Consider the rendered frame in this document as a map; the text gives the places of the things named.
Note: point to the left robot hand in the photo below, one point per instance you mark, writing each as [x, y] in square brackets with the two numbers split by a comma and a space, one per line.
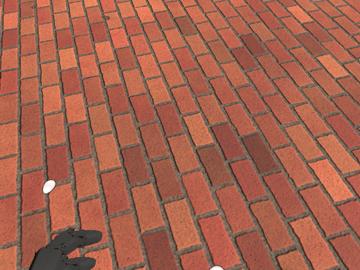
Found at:
[54, 255]

